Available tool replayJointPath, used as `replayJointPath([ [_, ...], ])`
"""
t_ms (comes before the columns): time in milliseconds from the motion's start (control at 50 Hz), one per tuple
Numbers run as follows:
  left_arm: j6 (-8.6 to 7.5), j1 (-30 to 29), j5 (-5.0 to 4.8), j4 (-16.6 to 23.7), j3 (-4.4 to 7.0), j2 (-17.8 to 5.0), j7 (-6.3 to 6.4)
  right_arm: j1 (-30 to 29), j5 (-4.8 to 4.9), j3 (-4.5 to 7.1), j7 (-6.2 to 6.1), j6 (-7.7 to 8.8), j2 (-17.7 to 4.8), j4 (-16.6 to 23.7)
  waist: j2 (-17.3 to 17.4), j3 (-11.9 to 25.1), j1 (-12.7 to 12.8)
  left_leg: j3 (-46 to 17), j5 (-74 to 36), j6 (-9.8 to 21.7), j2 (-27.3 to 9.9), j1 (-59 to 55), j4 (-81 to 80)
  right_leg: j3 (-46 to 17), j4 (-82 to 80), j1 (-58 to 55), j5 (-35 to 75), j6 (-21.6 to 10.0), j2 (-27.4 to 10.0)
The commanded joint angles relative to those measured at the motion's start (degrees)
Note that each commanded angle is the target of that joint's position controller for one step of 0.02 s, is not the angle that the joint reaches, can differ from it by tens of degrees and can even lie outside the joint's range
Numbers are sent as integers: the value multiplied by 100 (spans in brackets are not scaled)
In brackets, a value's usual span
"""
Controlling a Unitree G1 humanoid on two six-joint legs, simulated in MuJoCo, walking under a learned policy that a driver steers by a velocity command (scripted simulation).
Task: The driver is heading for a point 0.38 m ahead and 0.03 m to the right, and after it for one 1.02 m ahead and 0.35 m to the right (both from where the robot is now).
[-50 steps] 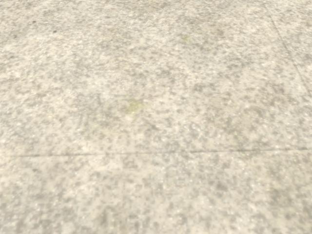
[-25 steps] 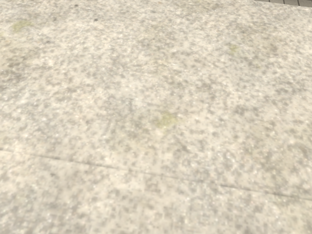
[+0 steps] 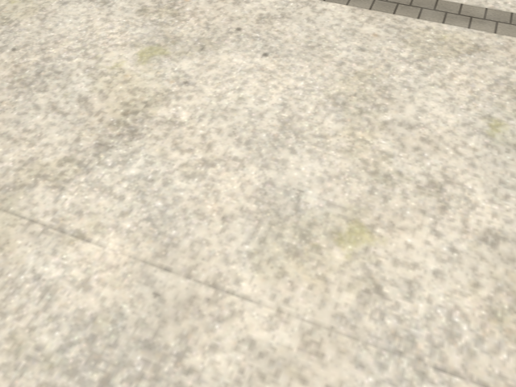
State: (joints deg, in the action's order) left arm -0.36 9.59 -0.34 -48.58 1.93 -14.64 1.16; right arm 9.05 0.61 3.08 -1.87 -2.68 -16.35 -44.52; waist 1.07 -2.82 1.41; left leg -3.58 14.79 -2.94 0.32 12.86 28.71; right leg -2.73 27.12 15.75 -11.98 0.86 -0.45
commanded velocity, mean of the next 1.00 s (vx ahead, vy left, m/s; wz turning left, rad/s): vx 0.33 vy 0.00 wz -0.03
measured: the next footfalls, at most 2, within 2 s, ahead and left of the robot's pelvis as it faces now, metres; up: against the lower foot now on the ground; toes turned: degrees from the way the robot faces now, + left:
right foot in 0.44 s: +0.13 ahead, -0.13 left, +0.00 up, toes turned -1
left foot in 0.94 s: +0.49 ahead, +0.10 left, +0.00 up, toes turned -3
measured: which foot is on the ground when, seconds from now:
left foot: down 0.00-0.44, up 0.46-0.92, down 0.94-1.00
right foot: down 0.00-0.16, up 0.18-0.42, down 0.44-0.96, up 0.98-1.00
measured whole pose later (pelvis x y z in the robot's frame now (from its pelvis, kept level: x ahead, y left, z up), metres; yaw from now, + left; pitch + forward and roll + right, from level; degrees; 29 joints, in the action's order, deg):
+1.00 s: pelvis +0.33 +0.00 -0.02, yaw -5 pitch +2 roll +0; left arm -3.1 25.1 -1.2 -56.4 2.2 -15.3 0.6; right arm -0.5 0.1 2.5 1.5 6.2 -14.4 -41.1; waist -0.5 -3.4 4.2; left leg 2.8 6.4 2.4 0.4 27.1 31.7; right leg -4.8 48.9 5.2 -27.9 -1.5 0.3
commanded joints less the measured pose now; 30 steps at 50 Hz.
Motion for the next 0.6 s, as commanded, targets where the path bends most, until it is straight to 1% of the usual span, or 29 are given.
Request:
replayJointPath([
  [20,-164,197,116,193,115,-748,-49,403,-115,226,-44,49,-980,233,-167,888,-36,-743,-2083,538,-821,-1511,-827,-505,19,346,546,-385,-602],
  [40,-212,307,142,217,42,-403,-63,181,-171,186,5,52,-949,137,873,865,242,-963,-1808,1030,-1194,-698,-782,26,-96,82,-580,-65,-150],
  [60,-201,53,203,170,62,-598,-44,-129,-166,75,76,113,-489,242,596,651,102,-901,-856,1073,-1010,-241,-920,20,-146,-316,-344,144,-205],
  [80,-189,-103,187,140,95,-675,-37,-130,-199,41,108,169,-377,168,527,474,40,-728,-293,864,-734,-127,-926,31,-182,-354,18,193,-168],
  [100,-166,-124,155,80,111,-704,4,-39,-203,67,111,215,-510,102,504,342,-16,-617,-145,714,-545,-17,-928,51,-128,-392,192,211,-154],
  [120,-128,-48,142,31,134,-778,35,2,-174,66,118,273,-540,55,531,192,-22,-618,-243,653,-534,57,-938,5,-147,-356,322,214,-173],
  [140,-112,47,124,-31,122,-729,49,182,-148,57,100,306,-535,-50,561,239,-25,-599,216,642,-488,39,-997,87,-106,-382,89,194,-114],
  [160,-107,37,81,-72,118,-690,54,314,-109,71,78,308,-567,-119,622,151,-100,-693,1067,702,-497,53,-1123,262,105,-221,-337,169,28],
  [180,-122,-45,32,-58,128,-685,55,439,-70,127,60,291,-749,-142,799,-12,-223,-1034,2020,886,-678,27,-1346,492,524,176,-851,136,194],
  [200,-163,-203,-17,14,144,-711,45,596,-45,176,46,283,-923,-156,977,-252,-358,-1587,2742,1152,-1038,-39,-1665,580,946,720,-1186,71,242],
  [220,-233,-408,-69,122,153,-721,21,744,-32,206,30,312,-1008,-180,1103,-498,-483,-2159,2963,1421,-1404,-14,-1923,434,1388,1102,-1352,-37,104],
  [240,-307,-520,-120,199,180,-754,-16,863,-41,211,12,377,-995,-218,1149,-649,-534,-2533,2764,1631,-1680,-213,-2069,212,1891,1608,-1625,-151,-91],
  [260,-381,-491,-153,216,206,-784,-64,899,-35,205,2,448,-921,-237,1101,-662,-509,-2678,2414,1748,-1837,-562,-2075,54,2252,2064,-1775,-254,-269],
  [280,-463,-427,-156,198,212,-744,-115,830,-3,203,4,494,-861,-216,889,-617,-438,-2587,2028,1736,-1799,-871,-2019,10,2274,2293,-1778,-346,-383],
  [300,-528,-394,-143,180,196,-712,-171,735,44,204,13,513,-817,-181,714,-507,-390,-2305,1645,1654,-1700,-1031,-1977,52,1956,2227,-1656,-401,-448],
  [340,-591,-342,-94,109,155,-605,-251,527,81,233,58,509,-870,-125,596,-217,-302,-1599,831,1490,-1351,-753,-1869,324,1170,1296,-1146,-391,-323],
  [360,-595,-146,-84,9,158,-600,-275,425,94,251,82,488,-915,-104,603,-64,-177,-1284,569,1426,-1186,-409,-1788,494,801,584,-676,-346,-184],
  [380,-585,205,-85,-152,184,-622,-286,347,109,253,100,464,-910,-102,570,71,32,-1042,464,1346,-1056,-10,-1595,672,401,-218,-26,-286,-25],
  [400,-556,656,-85,-362,234,-685,-273,365,88,226,109,456,-803,-112,474,200,223,-885,435,1257,-924,397,-1292,784,256,-984,259,-218,153],
  [420,-519,1095,-117,-507,291,-805,-240,414,70,161,116,480,-603,-115,297,321,407,-695,326,1102,-779,739,-791,655,144,-1589,177,-234,133],
  [440,-522,1639,-96,-565,375,-1140,-184,342,-1,41,139,520,-223,-48,-616,445,634,-94,368,723,-262,1318,908,-650,-527,-2156,-463,-526,-781],
  [460,-548,2008,-24,-552,495,-1858,-221,415,19,-6,101,648,-19,265,-2091,711,574,222,1702,444,398,2588,2655,-3393,-1546,-2733,-1614,-1438,-2123],
  [480,-604,1620,24,-480,375,-1482,-250,470,170,107,87,735,-487,225,-1451,438,395,-299,1809,509,61,3066,3583,-4025,-1852,-2368,-2719,-1730,-2362],
  [500,-641,1180,6,-333,280,-1155,-251,369,238,158,117,785,-707,209,-1080,-93,266,-332,1202,650,-275,3389,3770,-3377,-1837,-2038,-2774,-1537,-2152],
  [520,-654,902,35,-241,229,-1016,-261,378,199,165,131,803,-688,117,-852,-226,161,-208,655,705,-478,3315,3687,-2714,-1845,-1836,-2229,-1321,-1831],
  [540,-649,766,47,-194,190,-944,-270,316,111,180,134,813,-647,89,-697,-280,106,-158,245,705,-609,3252,3456,-2220,-1859,-1708,-1490,-1191,-1623],
  [560,-653,773,102,-193,124,-805,-264,249,57,186,173,792,-594,63,-685,-237,90,-100,-119,678,-687,3045,3200,-1700,-1881,-1609,-774,-1062,-1403],
  [580,-646,883,105,-231,102,-760,-257,230,36,179,209,768,-505,55,-729,-161,95,-4,-366,628,-692,2900,3029,-1360,-1898,-1581,-160,-1019,-1271],
  [600,-642,1010,83,-279,101,-794,-242,167,16,170,229,745,-423,71,-697,-106,108,89,-559,551,-674,2898,2880,-1131,-1900,-1619,431,-1049,-1215],
])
